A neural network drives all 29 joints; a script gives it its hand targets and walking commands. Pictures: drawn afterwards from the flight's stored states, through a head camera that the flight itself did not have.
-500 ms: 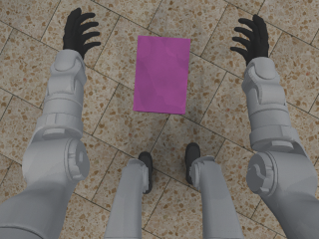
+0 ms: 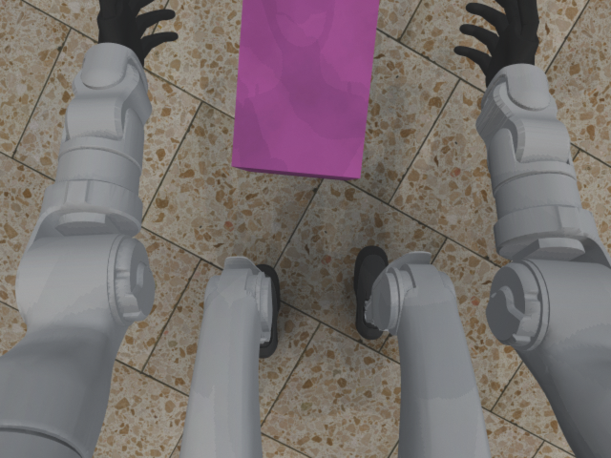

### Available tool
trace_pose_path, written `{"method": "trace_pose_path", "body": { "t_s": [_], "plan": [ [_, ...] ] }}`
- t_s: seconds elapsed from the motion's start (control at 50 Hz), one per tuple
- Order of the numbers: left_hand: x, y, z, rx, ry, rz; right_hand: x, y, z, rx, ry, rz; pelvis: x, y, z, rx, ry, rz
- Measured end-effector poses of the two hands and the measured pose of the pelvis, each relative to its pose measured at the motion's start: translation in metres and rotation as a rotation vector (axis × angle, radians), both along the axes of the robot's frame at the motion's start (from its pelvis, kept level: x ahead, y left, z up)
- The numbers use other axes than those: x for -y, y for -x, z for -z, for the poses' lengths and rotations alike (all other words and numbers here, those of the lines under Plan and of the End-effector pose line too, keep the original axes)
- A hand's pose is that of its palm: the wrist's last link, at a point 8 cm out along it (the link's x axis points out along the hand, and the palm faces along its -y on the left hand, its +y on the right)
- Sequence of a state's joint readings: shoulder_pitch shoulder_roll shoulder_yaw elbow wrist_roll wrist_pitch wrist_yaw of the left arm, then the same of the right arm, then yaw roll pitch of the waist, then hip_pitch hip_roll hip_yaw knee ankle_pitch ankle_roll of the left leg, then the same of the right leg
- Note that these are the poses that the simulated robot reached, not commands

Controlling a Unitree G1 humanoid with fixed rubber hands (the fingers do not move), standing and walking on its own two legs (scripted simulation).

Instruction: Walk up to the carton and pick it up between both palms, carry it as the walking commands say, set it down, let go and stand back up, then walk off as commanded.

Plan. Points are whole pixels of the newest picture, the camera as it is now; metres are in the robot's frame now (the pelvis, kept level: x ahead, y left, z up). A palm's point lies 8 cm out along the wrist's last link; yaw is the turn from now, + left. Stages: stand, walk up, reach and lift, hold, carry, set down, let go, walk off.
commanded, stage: reach and lift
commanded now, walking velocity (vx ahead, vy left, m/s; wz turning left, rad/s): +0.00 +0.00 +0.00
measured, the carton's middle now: (304, 92) +0.56 +0.02 -0.42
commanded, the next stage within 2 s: none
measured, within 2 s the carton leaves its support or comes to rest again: neither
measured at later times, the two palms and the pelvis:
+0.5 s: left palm (179, 87) +0.53 +0.20 -0.27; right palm (446, 98) +0.51 -0.18 -0.27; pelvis -0.02 +0.00 -0.11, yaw -1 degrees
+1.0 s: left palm (201, 107) +0.52 +0.20 -0.36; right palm (427, 102) +0.52 -0.18 -0.35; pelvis -0.02 +0.01 -0.16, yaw -1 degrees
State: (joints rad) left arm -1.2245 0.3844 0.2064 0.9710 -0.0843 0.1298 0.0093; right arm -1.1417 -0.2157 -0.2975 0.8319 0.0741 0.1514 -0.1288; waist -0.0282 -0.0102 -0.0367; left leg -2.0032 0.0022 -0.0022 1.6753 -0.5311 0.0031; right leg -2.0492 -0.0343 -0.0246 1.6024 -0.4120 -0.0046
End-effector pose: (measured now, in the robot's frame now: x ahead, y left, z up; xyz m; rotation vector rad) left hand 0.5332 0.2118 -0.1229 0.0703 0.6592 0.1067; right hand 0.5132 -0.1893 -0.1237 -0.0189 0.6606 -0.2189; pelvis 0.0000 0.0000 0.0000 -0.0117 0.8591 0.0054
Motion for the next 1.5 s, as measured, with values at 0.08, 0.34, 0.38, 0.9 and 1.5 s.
{"method": "trace_pose_path", "body": {
  "t_s": [0.08, 0.34, 0.38, 0.9, 1.5],
  "plan": [
    [0.001, -0.001, 0.022, -0.008, 0.002, -0.004, 0.0, -0.001, 0.023, -0.009, -0.003, 0.002, 0.001, 0.004, 0.02, 0.014, 0.0, 0.002],
    [0.008, 0.0, 0.096, -0.031, 0.013, -0.015, -0.006, -0.002, 0.097, -0.035, -0.004, -0.001, -0.002, 0.014, 0.077, 0.076, 0.006, 0.004],
    [0.008, 0.001, 0.109, -0.036, 0.012, -0.017, -0.006, -0.001, 0.109, -0.041, -0.003, -0.002, -0.003, 0.015, 0.085, 0.087, 0.007, 0.004],
    [0.016, 0.014, 0.237, -0.083, 0.008, 0.004, -0.007, -0.008, 0.223, -0.099, 0.007, -0.001, -0.007, 0.025, 0.162, 0.225, 0.015, 0.004],
    [0.036, 0.008, 0.225, -0.081, 0.011, 0.033, -0.039, -0.008, 0.221, -0.095, -0.028, -0.052, -0.006, 0.028, 0.159, 0.216, 0.008, -0.001]
  ]
}}
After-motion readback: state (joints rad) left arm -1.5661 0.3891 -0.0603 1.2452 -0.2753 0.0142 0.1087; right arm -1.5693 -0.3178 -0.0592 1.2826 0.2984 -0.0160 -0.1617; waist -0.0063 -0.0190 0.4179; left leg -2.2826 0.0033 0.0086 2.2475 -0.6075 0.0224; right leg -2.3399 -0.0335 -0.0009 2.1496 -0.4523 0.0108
